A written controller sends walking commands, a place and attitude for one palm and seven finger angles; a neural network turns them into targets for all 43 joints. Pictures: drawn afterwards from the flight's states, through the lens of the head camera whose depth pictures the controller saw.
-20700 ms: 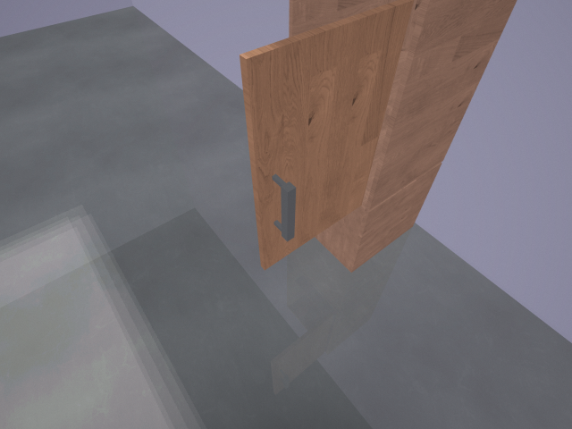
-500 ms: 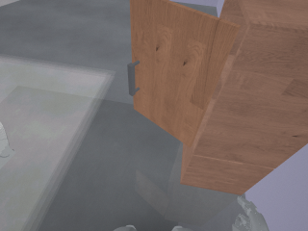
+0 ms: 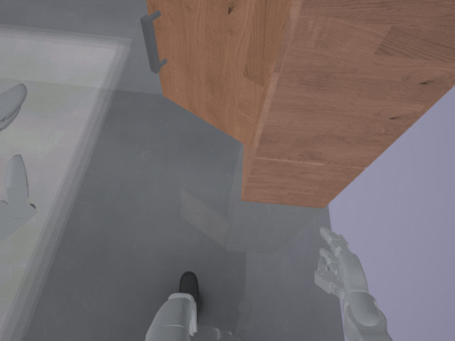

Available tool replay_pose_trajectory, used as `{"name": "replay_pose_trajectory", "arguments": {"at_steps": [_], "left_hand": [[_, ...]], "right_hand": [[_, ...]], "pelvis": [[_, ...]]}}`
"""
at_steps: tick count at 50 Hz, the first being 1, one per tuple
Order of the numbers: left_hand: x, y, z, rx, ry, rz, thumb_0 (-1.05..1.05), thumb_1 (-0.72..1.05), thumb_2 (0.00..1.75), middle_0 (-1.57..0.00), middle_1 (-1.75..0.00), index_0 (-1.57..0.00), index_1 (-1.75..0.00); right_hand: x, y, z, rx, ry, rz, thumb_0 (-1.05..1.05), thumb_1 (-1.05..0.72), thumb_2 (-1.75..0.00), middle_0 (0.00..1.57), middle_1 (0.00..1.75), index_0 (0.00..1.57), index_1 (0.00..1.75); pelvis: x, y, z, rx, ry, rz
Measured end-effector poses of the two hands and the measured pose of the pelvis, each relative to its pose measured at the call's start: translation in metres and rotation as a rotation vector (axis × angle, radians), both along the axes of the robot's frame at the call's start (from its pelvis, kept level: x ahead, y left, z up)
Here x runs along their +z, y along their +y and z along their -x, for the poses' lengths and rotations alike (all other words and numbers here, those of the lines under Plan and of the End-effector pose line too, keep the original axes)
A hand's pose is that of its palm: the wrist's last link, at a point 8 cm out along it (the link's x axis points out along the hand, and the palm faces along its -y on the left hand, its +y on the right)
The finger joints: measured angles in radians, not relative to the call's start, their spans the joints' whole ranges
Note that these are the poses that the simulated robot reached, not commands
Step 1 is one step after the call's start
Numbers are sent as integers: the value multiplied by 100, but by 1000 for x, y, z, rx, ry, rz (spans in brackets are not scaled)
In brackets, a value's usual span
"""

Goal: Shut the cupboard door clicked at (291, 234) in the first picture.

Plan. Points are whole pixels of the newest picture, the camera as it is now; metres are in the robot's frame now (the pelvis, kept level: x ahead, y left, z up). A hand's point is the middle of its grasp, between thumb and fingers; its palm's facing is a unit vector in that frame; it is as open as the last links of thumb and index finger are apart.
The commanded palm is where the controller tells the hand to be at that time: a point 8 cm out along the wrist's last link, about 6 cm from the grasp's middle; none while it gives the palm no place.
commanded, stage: stop stepping back and stand still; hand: left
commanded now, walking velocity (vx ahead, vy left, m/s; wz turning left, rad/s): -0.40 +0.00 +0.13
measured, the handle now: (156, 43) +0.84 +0.25 -0.07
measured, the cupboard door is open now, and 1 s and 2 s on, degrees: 60 60 60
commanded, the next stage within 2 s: let the arm hang, fingers relaxed in 1.46 s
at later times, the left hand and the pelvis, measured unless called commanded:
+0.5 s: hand out of the picture +0.10 +0.27 +0.19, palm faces +0.41 -0.82 -0.39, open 7.4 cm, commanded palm +0.03 +0.32 +0.20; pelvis -0.10 +0.02 +0.01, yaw +3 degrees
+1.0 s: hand out of the picture +0.08 +0.33 +0.19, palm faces +0.50 -0.79 -0.37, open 7.4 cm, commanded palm -0.01 +0.37 +0.20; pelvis -0.13 +0.06 +0.00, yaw +4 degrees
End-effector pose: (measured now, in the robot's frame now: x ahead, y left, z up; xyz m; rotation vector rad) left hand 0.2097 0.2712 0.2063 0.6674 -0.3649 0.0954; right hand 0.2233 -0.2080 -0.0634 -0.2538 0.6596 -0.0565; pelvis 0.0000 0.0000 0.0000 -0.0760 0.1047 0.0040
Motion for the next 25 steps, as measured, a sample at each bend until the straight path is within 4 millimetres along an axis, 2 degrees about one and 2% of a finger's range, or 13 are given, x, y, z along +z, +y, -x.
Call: {"name": "replay_pose_trajectory", "arguments": {"at_steps": [2,4,7,10,13,16,19,22,25], "left_hand": [[19,-12,28,-41,-17,-74,2,89,90,-21,-31,-21,-31],[36,-16,57,-40,-55,-130,1,89,90,-22,-31,-22,-31],[47,1,91,92,-104,-134,1,88,90,-22,-31,-22,-31],[32,35,105,312,-125,4,0,88,90,-22,-31,-22,-31],[-4,60,109,474,-88,216,0,89,90,-21,-31,-21,-31],[-43,57,115,490,19,351,1,90,90,-20,-30,-20,-31],[-59,39,127,376,49,399,1,90,90,-20,-30,-20,-31],[-45,31,141,254,-6,355,2,90,90,-20,-30,-21,-31],[-9,40,155,211,-85,215,2,89,90,-21,-31,-21,-31]], "right_hand": [[0,-14,25,-36,16,-6,1,-90,-90,21,30,20,30],[2,-27,51,-90,47,-9,1,-90,-90,21,30,20,30],[5,-47,83,-153,78,17,1,-90,-90,21,30,20,30],[-1,-63,105,-187,67,46,1,-90,-90,21,30,20,30],[-13,-70,126,-201,92,59,1,-90,-90,20,30,20,30],[-13,-65,147,-196,126,74,2,-90,-90,20,30,19,30],[-2,-50,164,-181,123,101,2,-90,-90,20,30,19,30],[12,-30,173,-160,81,117,2,-90,-90,20,30,20,30],[21,-7,178,-125,37,89,2,-90,-90,20,30,20,30]], "pelvis": [[-1,-7,11,19,-35,18],[1,-13,13,16,-56,-13],[6,-17,11,-20,-64,-70],[5,-12,17,-16,-74,-80],[3,-5,35,27,-98,-77],[4,1,52,40,-130,-69],[3,6,65,59,-152,-62],[3,12,78,44,-157,-65],[10,16,95,48,-136,-43]]}}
